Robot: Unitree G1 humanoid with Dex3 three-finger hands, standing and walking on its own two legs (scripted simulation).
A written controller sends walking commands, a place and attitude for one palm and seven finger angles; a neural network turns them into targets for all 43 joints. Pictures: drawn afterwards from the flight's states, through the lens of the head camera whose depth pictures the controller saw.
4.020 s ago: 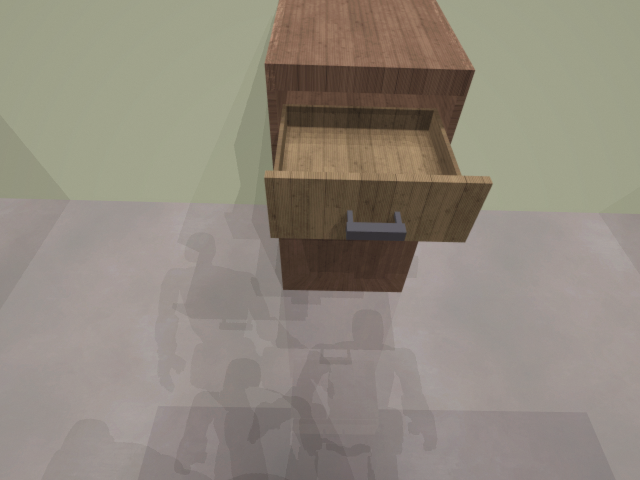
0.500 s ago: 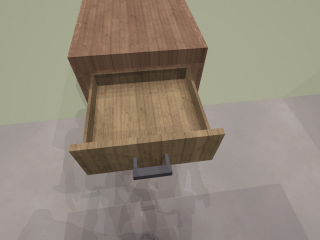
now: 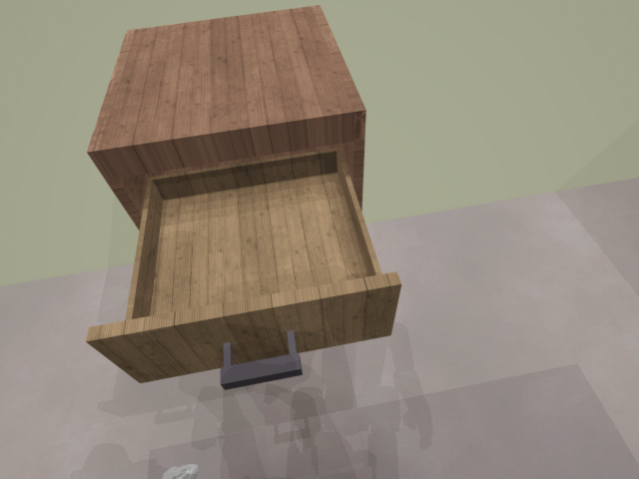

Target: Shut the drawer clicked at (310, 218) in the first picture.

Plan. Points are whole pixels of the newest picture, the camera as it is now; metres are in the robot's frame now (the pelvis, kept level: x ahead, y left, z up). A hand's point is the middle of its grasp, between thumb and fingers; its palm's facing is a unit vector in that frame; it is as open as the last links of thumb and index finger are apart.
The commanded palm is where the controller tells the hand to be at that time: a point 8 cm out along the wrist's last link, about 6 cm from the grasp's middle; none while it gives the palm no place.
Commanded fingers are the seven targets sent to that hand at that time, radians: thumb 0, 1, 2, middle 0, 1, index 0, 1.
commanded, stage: come to a stop and stand still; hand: left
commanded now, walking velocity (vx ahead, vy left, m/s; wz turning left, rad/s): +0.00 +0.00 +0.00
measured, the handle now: (260, 357) +0.28 +0.10 -0.05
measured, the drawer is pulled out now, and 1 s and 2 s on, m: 0.30 0.30 0.30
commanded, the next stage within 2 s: look again from close up in 0.42 s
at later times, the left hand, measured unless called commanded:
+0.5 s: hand out of the picture +0.02 +0.16 -0.16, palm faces +0.03 -0.97 -0.25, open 7.3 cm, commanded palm none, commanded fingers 0.00 0.90 0.90 -0.20 -0.30 -0.20 -0.30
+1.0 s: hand out of the picture +0.01 +0.17 -0.17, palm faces +0.06 -0.97 -0.23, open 7.3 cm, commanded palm none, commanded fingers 0.00 0.90 0.90 -0.20 -0.30 -0.20 -0.30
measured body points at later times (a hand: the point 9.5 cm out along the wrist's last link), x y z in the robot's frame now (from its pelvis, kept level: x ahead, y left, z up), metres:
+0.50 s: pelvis +0.01 -0.02 +0.01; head +0.04 -0.04 +0.45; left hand +0.02 +0.21 -0.14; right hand +0.01 -0.24 -0.16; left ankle -0.04 +0.11 -0.73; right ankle -0.01 -0.11 -0.73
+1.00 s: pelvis +0.01 +0.00 +0.01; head +0.03 -0.01 +0.46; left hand +0.01 +0.23 -0.15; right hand -0.01 -0.20 -0.16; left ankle -0.04 +0.11 -0.73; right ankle -0.01 -0.11 -0.73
